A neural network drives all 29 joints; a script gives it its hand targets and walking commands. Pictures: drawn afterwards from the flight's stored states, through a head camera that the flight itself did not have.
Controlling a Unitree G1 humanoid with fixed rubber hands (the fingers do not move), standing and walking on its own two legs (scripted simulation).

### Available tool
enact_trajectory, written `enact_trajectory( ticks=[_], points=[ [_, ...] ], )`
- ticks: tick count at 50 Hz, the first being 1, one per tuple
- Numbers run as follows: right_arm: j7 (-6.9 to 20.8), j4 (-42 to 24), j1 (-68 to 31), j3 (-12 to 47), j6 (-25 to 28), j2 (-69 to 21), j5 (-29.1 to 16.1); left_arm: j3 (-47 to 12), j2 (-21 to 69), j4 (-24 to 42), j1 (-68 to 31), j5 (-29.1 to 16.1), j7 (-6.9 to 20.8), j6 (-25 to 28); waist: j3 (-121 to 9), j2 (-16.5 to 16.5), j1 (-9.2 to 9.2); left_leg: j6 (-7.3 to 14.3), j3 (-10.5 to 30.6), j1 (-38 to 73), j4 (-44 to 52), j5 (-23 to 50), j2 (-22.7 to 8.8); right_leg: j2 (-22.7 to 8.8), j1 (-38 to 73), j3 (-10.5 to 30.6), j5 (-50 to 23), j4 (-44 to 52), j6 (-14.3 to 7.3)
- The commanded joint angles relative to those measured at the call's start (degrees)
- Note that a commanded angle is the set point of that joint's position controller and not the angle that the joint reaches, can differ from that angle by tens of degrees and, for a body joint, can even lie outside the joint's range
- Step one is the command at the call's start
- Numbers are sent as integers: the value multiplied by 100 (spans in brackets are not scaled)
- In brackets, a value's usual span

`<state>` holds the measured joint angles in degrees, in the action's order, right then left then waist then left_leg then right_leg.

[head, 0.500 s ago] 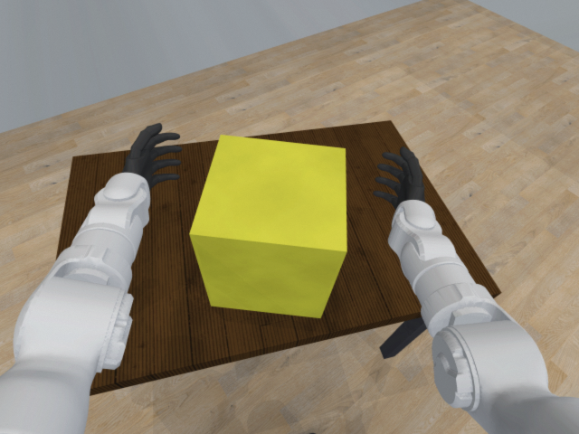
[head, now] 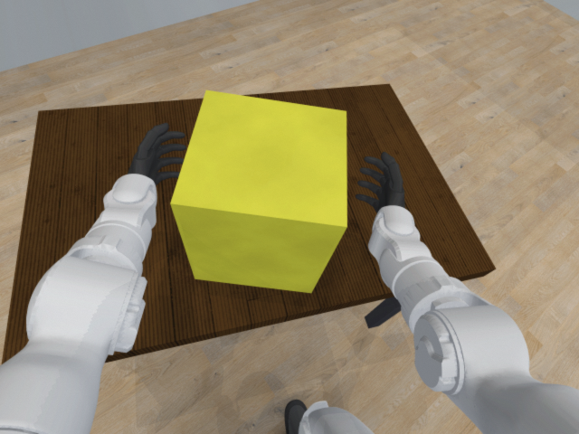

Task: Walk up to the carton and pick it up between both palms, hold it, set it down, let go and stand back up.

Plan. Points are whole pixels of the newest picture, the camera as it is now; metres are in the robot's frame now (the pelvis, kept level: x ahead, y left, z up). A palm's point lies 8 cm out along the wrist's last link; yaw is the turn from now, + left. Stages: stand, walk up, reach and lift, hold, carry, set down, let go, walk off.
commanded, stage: reach and lift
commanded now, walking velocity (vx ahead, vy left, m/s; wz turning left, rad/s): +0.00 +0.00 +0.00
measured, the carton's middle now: (264, 202) +0.46 -0.05 -0.03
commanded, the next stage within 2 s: none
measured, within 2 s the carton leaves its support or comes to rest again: neither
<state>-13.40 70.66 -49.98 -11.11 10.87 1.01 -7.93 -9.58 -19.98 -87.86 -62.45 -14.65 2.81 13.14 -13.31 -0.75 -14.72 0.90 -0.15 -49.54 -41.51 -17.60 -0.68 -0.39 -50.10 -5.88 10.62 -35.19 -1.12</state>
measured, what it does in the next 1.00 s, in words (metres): stands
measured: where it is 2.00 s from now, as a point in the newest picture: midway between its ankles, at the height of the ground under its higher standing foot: outside the picture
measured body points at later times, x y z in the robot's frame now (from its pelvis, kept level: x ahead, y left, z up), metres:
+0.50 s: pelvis +0.00 +0.00 -0.04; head +0.14 +0.03 +0.39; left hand +0.51 +0.10 -0.03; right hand +0.41 -0.22 -0.02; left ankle +0.00 +0.10 -0.71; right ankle +0.04 -0.11 -0.71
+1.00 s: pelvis -0.01 +0.02 -0.02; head +0.14 +0.04 +0.40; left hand +0.50 +0.09 -0.01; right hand +0.40 -0.19 -0.02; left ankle +0.00 +0.10 -0.71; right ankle +0.04 -0.11 -0.71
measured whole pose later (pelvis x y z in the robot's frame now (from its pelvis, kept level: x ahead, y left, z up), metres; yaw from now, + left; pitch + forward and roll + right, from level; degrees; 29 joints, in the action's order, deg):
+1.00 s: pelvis -0.01 +0.02 -0.02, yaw -2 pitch +29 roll -4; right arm -13.3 77.3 -55.0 -34.0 26.9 -3.2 13.0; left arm 7.5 -14.2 -91.0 -66.9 3.4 -0.5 22.0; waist -10.1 -2.2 -11.3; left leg 2.1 -0.8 -59.0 -51.4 -21.2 -1.2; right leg -0.1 -58.9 -5.1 12.6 -42.9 -0.2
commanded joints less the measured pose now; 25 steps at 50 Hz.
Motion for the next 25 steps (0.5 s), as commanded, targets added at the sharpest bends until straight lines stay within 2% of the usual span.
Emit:
enact_trajectory(
  ticks=[1, 2, 3, 4, 5, 6, 7, 8, 10, 11, 13, 14, 16, 17, 19, 20, 21, 22, 23, 24, 25],
  points=[
    [12, -1209, -2617, -152, 680, 878, 148, 60, -684, 1161, -3365, 4, -70, 584, -4752, -1293, -43, -536, 207, 2130, -197, 1982, 99, 105, 1955, 75, -2141, -426, 2],
    [34, -1212, -2708, -200, 716, 912, 171, 6, -720, 1058, -3473, -18, -71, 608, -4803, -1298, -71, -552, 170, 2220, -240, 1920, 122, 111, 1784, 76, -2006, -427, 17],
    [39, -1337, -2768, -280, 770, 1063, 201, 48, -751, 1224, -3554, -61, -92, 656, -4978, -1354, -68, -547, 166, 2166, -276, 1803, 153, 89, 1697, 97, -1977, -464, 19],
    [21, -1389, -2781, -237, 804, 930, 289, 28, -764, 1212, -3575, -91, -105, 705, -5166, -1249, -55, -545, 180, 2037, -389, 1745, 139, 115, 1675, 63, -1940, -552, 28],
    [5, -1390, -2731, -244, 870, 981, 260, 113, -791, 1164, -3406, -88, -114, 708, -5258, -1254, 20, -542, 144, 2000, -486, 1783, 170, 96, 1639, 128, -2097, -630, 41],
    [9, -1503, -2773, -222, 925, 948, 303, 86, -801, 1356, -3545, -90, -114, 770, -5512, -1208, -42, -549, 131, 1982, -550, 1929, 173, 105, 1760, 122, -2257, -701, 35],
    [3, -1481, -2695, -271, 983, 1008, 286, 144, -794, 1407, -3473, -66, -121, 793, -5616, -1341, -16, -570, 151, 1961, -629, 2065, 173, 114, 1673, 128, -2390, -824, 37],
    [-9, -1560, -2845, -232, 1015, 858, 337, 172, -830, 1427, -3622, -63, -115, 836, -5867, -1227, 10, -570, 81, 1922, -766, 2150, 209, 114, 1688, 161, -2512, -921, 65],
    [6, -1273, -2712, -220, 1030, 923, 348, 165, -655, 1438, -3557, -36, -88, 853, -5692, -1283, -108, -603, 99, 1635, -803, 1854, 211, 61, 1729, 177, -2355, -955, 39],
    [7, -1155, -2580, -185, 1059, 876, 248, 155, -638, 1242, -3340, -50, -66, 843, -5551, -1236, -77, -614, 49, 1795, -785, 1894, 209, 76, 1704, 190, -2301, -933, 14],
    [-1, -965, -2706, -253, 1113, 740, 314, 212, -619, 1246, -3433, 80, -68, 844, -5549, -1396, 37, -576, 34, 1798, -918, 1957, 223, 110, 1423, 169, -2141, -1021, 18],
    [9, -1051, -2588, -232, 1188, 887, 216, 188, -515, 1433, -3224, 113, -91, 826, -5671, -1542, 15, -673, 93, 1987, -930, 2266, 195, 145, 1376, 114, -2299, -1048, 7],
    [9, -853, -2698, -281, 1259, 826, 227, 308, -569, 1384, -3318, 209, -131, 818, -5735, -1536, 23, -681, 113, 2060, -1121, 2541, 175, 215, 1178, 127, -2296, -1119, -8],
    [-11, -878, -2780, -307, 1250, 824, 186, 332, -553, 1251, -3297, 189, -130, 797, -5591, -1444, 46, -656, 96, 1993, -1118, 2387, 192, 209, 1140, 111, -2274, -1077, 12],
    [-39, -857, -2734, -286, 1243, 801, 143, 425, -681, 1483, -3288, 185, -154, 850, -5823, -1414, 63, -676, -9, 1902, -1193, 2259, 244, 151, 1356, 180, -2349, -1179, 46],
    [-28, -885, -2647, -232, 1264, 815, 124, 389, -521, 1755, -3126, 224, -169, 830, -5895, -1450, 123, -686, 17, 2007, -1139, 2591, 244, 202, 1477, 197, -2564, -1209, 31],
    [-55, -605, -2591, -296, 1270, 793, 58, 594, -594, 1481, -3041, 339, -181, 778, -5690, -1462, 146, -672, 26, 2015, -1306, 2762, 238, 229, 1266, 164, -2582, -1299, 54],
    [-40, -754, -2743, -162, 1275, 794, 68, 604, -697, 1507, -3169, 373, -176, 755, -5786, -1316, 186, -675, 48, 2068, -1285, 2831, 224, 253, 1367, 164, -2601, -1262, 94],
    [-37, -661, -2783, -89, 1221, 711, 5, 557, -600, 1458, -3178, 366, -156, 743, -5625, -1207, 178, -654, -2, 1974, -1256, 2621, 246, 214, 1350, 220, -2611, -1241, 76],
    [-46, -548, -2917, -162, 1204, 740, 32, 471, -538, 1292, -3378, 318, -137, 767, -5342, -1273, 90, -649, -29, 1715, -1206, 2296, 249, 199, 1351, 244, -2333, -1250, 44],
    [-36, -592, -2840, -180, 1224, 537, 64, 485, -393, 1286, -3277, 357, -131, 801, -5226, -1256, 220, -615, -39, 1625, -1181, 2103, 267, 191, 1272, 232, -2157, -1267, 53]
  ],
)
